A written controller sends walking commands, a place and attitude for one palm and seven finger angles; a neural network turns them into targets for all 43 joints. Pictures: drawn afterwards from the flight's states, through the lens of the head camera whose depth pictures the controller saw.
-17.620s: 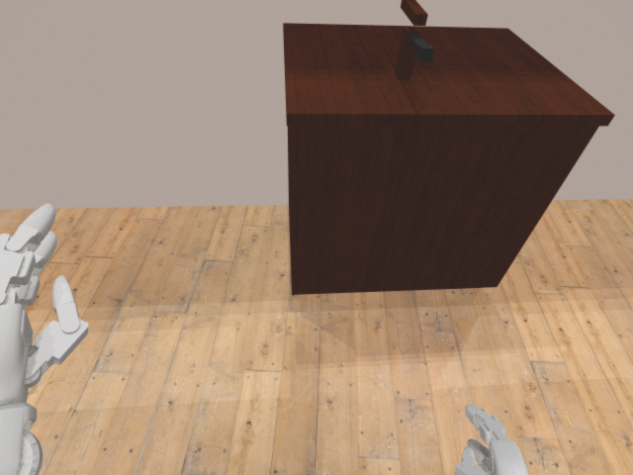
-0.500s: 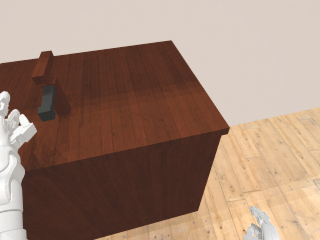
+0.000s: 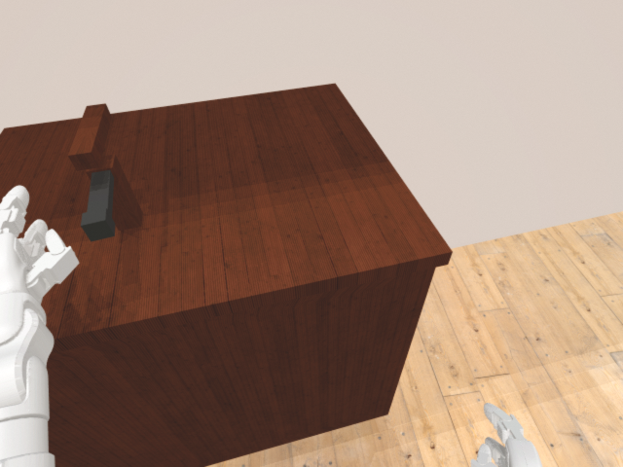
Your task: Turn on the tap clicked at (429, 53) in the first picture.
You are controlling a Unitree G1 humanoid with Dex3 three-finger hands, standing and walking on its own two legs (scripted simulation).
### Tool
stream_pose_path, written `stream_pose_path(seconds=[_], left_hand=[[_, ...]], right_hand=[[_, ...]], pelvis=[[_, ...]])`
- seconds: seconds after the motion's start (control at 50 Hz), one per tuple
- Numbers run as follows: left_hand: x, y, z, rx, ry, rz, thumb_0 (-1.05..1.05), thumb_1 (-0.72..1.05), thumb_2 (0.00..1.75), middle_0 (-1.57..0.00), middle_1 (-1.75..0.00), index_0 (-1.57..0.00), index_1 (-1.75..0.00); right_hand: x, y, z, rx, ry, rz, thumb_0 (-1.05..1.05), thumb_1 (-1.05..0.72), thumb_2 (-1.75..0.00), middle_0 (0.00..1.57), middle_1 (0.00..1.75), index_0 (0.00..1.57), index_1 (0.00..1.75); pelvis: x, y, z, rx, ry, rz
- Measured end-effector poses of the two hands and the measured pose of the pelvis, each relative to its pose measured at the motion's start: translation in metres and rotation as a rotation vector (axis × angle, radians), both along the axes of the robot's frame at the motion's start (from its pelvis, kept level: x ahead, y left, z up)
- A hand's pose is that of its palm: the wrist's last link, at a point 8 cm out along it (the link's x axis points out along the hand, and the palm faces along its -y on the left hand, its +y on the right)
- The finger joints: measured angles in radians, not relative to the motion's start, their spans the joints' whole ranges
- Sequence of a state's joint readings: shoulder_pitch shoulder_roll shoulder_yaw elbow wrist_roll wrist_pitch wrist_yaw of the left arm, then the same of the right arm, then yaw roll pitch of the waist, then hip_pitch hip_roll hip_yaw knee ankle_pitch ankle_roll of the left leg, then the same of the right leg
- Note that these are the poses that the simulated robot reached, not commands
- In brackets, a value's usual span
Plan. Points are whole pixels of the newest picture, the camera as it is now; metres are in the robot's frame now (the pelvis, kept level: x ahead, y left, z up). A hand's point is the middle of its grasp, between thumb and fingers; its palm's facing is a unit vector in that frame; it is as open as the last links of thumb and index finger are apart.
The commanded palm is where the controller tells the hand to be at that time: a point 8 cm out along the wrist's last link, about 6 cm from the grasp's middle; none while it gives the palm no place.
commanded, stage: push the lever round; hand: left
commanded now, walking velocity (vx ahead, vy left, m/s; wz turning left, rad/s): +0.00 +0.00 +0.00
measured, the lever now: (98, 224) +0.35 +0.30 +0.16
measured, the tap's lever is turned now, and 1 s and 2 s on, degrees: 5 16 46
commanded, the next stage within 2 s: none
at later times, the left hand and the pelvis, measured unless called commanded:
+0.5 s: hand (90, 251) +0.31 +0.30 +0.15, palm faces +0.54 -0.84 -0.08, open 7.8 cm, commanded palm +0.27 +0.33 +0.15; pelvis +0.01 +0.00 +0.00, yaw +0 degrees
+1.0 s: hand (119, 244) +0.32 +0.27 +0.15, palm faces +0.58 -0.81 -0.07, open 7.8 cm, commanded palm +0.28 +0.30 +0.15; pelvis +0.00 -0.01 +0.00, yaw +0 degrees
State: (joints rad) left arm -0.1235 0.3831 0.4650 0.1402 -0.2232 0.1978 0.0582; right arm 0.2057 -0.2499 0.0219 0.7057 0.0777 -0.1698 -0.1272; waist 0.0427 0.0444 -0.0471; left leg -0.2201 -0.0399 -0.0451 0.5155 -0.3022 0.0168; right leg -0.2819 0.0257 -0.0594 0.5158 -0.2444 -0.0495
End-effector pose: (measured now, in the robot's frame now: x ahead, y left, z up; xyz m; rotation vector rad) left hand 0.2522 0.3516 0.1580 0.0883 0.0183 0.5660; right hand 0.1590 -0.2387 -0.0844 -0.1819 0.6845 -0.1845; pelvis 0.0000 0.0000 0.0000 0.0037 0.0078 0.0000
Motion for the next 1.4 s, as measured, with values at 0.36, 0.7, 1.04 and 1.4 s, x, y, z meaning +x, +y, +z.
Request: stream_pose_path(seconds=[0.36, 0.7, 1.04, 1.4], left_hand=[[0.013, -0.017, -0.003, -0.017, -0.006, -0.024, 0.02, 0.90, 0.90, -0.15, -0.15, -0.15, -0.15], [0.012, -0.028, -0.004, -0.017, 0.004, 0.010, 0.02, 0.90, 0.91, -0.15, -0.15, -0.15, -0.15], [0.024, -0.055, -0.005, -0.025, 0.001, 0.067, 0.02, 0.92, 0.92, -0.15, -0.15, -0.15, -0.15], [0.035, -0.085, -0.005, -0.040, 0.003, 0.140, 0.02, 0.93, 0.92, -0.15, -0.15, -0.15, -0.15]], right_hand=[[0.014, 0.005, 0.003, -0.002, -0.002, 0.021, 0.01, -0.90, -0.90, 0.20, 0.30, 0.20, 0.30], [0.008, -0.003, -0.001, -0.010, 0.030, 0.021, 0.01, -0.90, -0.90, 0.20, 0.30, 0.20, 0.30], [0.010, -0.003, -0.004, 0.006, 0.034, 0.029, 0.01, -0.90, -0.90, 0.20, 0.30, 0.20, 0.30], [0.019, -0.002, -0.004, 0.013, 0.055, 0.038, 0.01, -0.90, -0.90, 0.20, 0.30, 0.20, 0.30]], pelvis=[[0.004, 0.000, 0.000, 0.000, 0.001, 0.004], [0.001, -0.006, 0.000, 0.001, -0.006, 0.008], [-0.001, -0.010, 0.000, 0.003, -0.005, 0.008], [0.003, -0.012, 0.000, 0.006, -0.008, 0.006]])
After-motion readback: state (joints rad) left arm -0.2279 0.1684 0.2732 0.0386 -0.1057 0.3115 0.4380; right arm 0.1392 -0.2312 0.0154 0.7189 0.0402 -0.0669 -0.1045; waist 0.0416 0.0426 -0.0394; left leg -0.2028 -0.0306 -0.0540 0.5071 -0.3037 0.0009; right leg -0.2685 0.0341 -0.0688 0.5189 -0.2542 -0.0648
